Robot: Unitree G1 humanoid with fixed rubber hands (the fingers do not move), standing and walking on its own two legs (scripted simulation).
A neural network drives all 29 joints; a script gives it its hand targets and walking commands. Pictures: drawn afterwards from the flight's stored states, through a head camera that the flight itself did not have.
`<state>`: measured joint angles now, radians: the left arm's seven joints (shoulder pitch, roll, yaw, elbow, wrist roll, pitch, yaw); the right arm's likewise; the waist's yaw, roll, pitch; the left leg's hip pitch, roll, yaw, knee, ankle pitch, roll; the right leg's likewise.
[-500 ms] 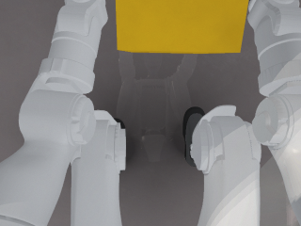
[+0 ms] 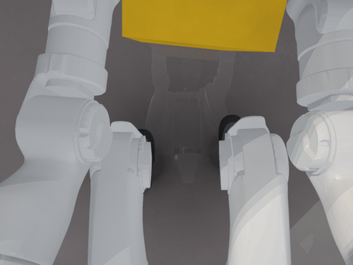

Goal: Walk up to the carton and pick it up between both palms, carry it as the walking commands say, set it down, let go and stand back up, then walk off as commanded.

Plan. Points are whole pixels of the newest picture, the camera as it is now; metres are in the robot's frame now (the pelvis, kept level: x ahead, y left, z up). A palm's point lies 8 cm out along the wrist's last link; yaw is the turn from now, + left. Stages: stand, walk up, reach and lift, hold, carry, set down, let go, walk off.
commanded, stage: reach and lift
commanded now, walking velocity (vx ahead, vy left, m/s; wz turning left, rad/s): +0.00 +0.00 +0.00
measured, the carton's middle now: out of the picture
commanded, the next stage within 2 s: none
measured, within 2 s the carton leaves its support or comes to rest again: neither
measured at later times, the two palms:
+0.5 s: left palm out of the picture +0.57 +0.09 -0.10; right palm out of the picture +0.54 -0.20 -0.10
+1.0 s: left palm out of the picture +0.56 +0.08 -0.03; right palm out of the picture +0.53 -0.21 -0.03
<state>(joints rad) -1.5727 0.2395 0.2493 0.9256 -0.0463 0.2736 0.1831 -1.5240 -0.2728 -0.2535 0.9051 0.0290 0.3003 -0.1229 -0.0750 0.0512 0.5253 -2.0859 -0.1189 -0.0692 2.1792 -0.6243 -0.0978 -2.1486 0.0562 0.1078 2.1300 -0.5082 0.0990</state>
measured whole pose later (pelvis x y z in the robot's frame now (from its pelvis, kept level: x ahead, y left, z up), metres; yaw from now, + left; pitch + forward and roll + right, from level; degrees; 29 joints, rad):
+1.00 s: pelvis -0.02 +0.00 +0.08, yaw -1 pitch +27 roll +2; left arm -1.46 0.15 0.38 0.68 0.07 0.41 0.13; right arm -1.43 -0.19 -0.34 0.62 -0.06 0.50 -0.11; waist -0.07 0.03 0.53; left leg -1.81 -0.14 -0.10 1.90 -0.56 -0.11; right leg -1.87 0.09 0.12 1.85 -0.45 0.10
